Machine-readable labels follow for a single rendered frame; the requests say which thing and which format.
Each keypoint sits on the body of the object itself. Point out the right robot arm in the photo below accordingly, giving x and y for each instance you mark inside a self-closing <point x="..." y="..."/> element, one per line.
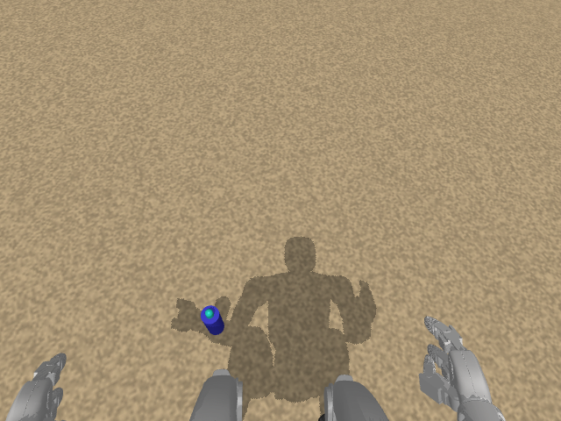
<point x="479" y="411"/>

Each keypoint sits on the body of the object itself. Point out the left robot hand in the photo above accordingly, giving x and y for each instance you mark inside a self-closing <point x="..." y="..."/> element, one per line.
<point x="37" y="401"/>

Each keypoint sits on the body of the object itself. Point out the right robot hand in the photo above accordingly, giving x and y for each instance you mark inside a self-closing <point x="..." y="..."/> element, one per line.
<point x="462" y="378"/>

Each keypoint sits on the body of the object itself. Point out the bottle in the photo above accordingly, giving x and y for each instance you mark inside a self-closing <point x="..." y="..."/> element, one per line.
<point x="212" y="319"/>

